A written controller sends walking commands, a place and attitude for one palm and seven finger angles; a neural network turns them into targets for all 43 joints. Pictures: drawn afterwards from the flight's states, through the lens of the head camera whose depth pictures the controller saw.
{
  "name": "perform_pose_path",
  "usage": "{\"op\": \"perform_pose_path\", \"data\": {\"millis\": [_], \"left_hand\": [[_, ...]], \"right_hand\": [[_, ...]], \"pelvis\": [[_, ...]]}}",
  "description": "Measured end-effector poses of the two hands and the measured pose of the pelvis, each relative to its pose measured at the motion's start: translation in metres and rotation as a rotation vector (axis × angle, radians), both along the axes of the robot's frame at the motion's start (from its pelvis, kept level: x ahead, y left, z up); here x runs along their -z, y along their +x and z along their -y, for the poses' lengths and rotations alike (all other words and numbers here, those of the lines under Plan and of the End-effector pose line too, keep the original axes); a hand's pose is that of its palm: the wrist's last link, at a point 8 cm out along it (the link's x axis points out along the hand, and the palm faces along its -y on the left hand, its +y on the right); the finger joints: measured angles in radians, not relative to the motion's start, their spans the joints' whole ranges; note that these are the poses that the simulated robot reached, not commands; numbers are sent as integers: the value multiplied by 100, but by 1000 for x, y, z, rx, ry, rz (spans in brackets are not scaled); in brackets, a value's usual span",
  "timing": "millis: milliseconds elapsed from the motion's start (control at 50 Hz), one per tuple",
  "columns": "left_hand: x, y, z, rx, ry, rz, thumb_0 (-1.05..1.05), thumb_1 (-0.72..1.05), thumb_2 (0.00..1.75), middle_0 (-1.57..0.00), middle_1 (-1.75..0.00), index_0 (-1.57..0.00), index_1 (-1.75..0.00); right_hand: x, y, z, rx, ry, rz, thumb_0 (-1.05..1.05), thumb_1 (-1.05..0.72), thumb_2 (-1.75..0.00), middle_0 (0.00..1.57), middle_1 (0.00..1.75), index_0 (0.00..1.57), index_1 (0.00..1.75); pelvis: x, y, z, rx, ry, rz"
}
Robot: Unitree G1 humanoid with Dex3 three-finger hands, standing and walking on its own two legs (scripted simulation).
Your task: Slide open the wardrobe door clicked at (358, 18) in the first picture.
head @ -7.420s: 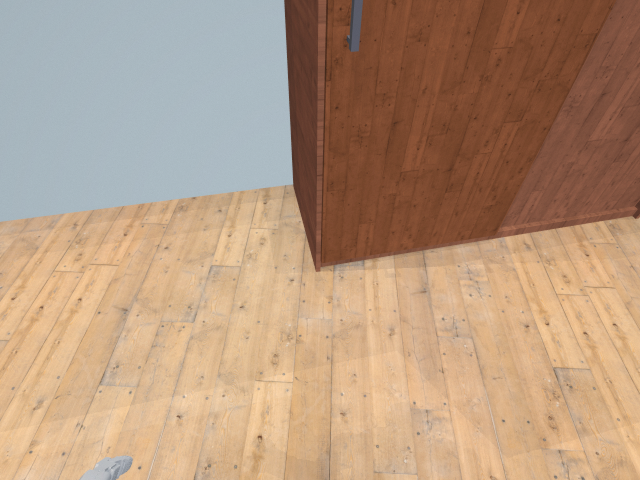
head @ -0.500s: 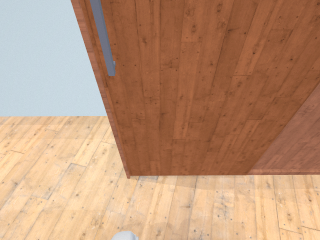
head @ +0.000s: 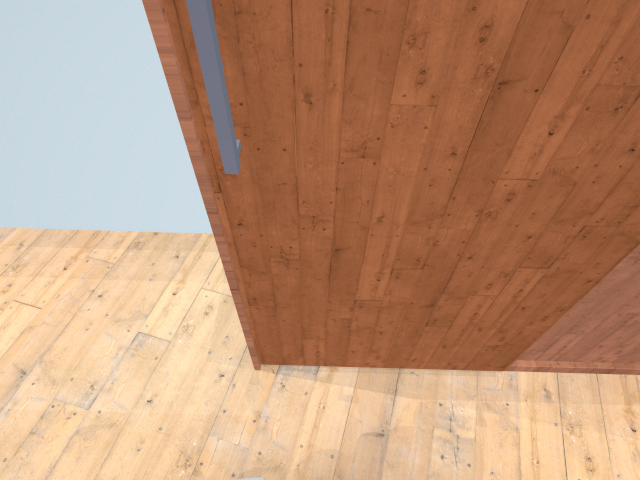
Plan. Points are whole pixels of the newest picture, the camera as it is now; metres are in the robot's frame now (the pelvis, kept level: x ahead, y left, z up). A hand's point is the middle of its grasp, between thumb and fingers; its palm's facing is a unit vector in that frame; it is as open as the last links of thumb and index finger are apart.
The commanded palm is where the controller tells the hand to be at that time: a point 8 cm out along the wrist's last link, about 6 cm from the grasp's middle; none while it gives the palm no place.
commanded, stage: come to a stop and stand still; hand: left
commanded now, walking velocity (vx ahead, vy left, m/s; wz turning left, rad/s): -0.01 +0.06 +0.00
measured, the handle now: (221, 89) +0.49 +0.17 +0.23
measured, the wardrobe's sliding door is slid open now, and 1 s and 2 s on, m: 0.00 0.00 0.00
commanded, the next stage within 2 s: look again from close up in 1.52 s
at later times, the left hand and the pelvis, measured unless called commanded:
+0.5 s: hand out of the picture +0.00 +0.18 -0.17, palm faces +0.01 -0.98 -0.22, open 7.3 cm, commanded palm none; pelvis -0.04 +0.00 +0.00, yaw +0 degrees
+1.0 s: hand out of the picture -0.04 +0.16 -0.16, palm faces +0.03 -0.98 -0.21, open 7.4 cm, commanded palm none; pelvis -0.02 +0.00 +0.01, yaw +0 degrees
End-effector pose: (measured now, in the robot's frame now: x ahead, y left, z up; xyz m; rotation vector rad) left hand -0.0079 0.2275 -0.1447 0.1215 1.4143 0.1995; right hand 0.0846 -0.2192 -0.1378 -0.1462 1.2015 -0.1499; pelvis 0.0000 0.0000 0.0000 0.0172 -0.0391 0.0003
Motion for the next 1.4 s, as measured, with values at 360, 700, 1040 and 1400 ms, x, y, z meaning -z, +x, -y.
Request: {"op": "perform_pose_path", "data": {"millis": [360, 700, 1040, 1400], "left_hand": [[-9, 22, 10, 24, 7, 143, 1, 92, 89, -20, -30, -20, -30], [-23, -25, -21, 59, 72, 71, 0, 91, 89, -20, -30, -20, -30], [-17, -24, 22, 42, -4, -17, 1, 91, 89, -20, -30, -20, -30], [-21, 44, 20, 68, 40, 99, 1, 91, 89, -20, -30, -20, -30]], "right_hand": [[1, -109, 17, 35, 8, -192, 0, -91, -90, 20, 30, 20, 30], [19, -139, -32, 9, 120, -163, 0, -91, -90, 20, 30, 20, 30], [10, -105, 6, -5, 55, -181, 0, -91, -90, 20, 30, 20, 30], [6, -64, 28, -20, 33, -153, 0, -91, -90, 20, 30, 20, 30]], "pelvis": [[-6, -25, 13, -14, -15, -5], [-3, -38, -12, -10, 2, -7], [-8, -14, 7, -5, 6, -35], [-9, 8, 27, -16, -3, -26]]}}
